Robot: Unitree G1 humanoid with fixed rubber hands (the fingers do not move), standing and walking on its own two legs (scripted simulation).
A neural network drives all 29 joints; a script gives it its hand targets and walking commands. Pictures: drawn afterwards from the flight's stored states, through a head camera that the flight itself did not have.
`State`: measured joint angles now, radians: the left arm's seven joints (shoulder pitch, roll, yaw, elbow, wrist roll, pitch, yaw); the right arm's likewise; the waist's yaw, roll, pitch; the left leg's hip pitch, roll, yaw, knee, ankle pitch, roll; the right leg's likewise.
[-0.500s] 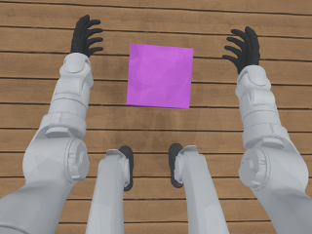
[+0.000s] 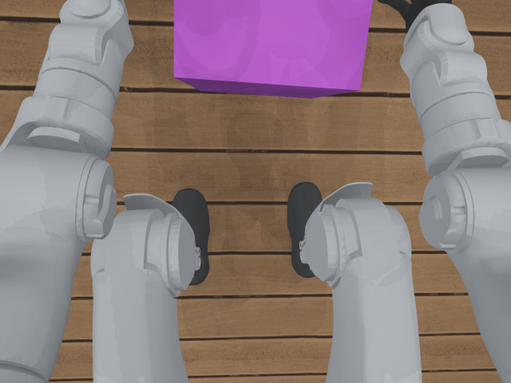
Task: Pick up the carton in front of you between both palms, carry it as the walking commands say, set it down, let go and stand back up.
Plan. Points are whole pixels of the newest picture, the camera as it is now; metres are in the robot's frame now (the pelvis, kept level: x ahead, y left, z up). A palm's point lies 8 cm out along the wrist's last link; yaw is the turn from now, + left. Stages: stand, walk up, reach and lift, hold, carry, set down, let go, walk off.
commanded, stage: reach and lift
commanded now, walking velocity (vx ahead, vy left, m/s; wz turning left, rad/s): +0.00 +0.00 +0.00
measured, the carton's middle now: (265, 18) +0.54 -0.04 -0.26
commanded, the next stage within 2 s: none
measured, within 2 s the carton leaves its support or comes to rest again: leaves its support in 0.92 s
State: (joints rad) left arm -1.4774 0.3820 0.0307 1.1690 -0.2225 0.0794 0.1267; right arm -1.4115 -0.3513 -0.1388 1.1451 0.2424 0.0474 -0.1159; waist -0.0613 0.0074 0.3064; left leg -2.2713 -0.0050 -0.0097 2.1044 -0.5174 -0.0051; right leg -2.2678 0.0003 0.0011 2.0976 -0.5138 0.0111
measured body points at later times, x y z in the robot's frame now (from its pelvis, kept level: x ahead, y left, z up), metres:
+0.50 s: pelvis +0.01 +0.00 -0.02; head +0.38 -0.01 +0.23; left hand +0.58 +0.14 -0.20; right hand +0.54 -0.21 -0.20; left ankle +0.12 +0.12 -0.35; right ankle +0.12 -0.12 -0.35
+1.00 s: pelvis +0.01 +0.00 -0.03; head +0.36 -0.01 +0.25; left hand +0.58 +0.12 -0.18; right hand +0.56 -0.19 -0.17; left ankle +0.12 +0.12 -0.35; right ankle +0.12 -0.12 -0.35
